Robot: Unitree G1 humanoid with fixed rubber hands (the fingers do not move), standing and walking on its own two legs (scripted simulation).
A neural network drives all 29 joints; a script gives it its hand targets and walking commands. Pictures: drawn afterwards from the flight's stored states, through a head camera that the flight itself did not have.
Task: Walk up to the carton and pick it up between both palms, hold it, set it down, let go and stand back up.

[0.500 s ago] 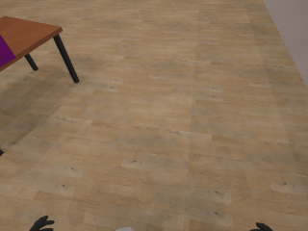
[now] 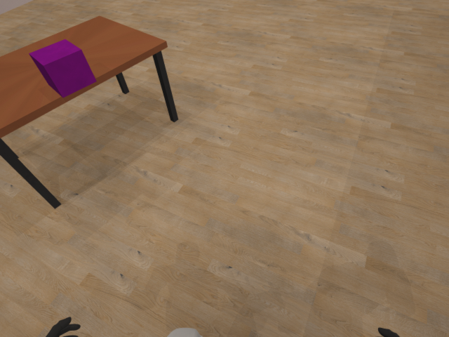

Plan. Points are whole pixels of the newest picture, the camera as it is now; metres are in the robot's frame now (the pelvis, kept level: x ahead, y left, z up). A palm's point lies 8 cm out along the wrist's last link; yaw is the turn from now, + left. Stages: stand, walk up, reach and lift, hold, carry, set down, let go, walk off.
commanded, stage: walk up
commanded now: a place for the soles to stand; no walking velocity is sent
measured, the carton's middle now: (64, 68) +1.22 +0.78 -0.14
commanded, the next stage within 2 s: none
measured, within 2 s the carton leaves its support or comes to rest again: neither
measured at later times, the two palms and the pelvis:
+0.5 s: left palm (78, 285) +0.24 +0.33 -0.10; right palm (356, 242) +0.34 -0.28 -0.14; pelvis +0.20 +0.00 -0.03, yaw +12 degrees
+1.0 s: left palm (68, 237) +0.35 +0.40 -0.11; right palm (297, 164) +0.58 -0.18 -0.13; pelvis +0.38 +0.07 -0.03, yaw +24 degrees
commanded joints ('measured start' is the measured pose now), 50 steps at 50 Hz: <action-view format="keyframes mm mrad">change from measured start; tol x32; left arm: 1 64 284 86 -77 8 -1 6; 50 7 223 50 -193 18 -2 -23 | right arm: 1 -125 -125 -78 -76 32 -9 7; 50 114 -257 -121 -64 40 -88 -84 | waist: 1 70 -157 12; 8 -13 -196 -47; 12 -134 293 -99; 23 189 -292 -121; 50 -36 56 -15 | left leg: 1 -218 57 115 -143 76 -44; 9 206 -66 227 -449 -18 66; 13 470 279 -821 -735 -206 383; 21 -169 103 -327 -515 -278 189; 24 -577 -65 -57 170 -272 -20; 42 143 -52 187 -430 17 67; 46 397 243 -851 -750 -368 355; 50 215 178 -509 -635 -50 262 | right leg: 1 242 -241 71 -147 490 16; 9 126 -224 -46 265 665 -23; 12 -617 120 128 911 -256 81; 22 220 15 265 71 15 -17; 25 30 -528 911 -374 -704 -77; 35 243 -231 108 -116 444 -24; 43 -17 -184 -15 463 521 -31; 45 -500 62 86 807 -177 57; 50 -508 -29 309 649 -201 10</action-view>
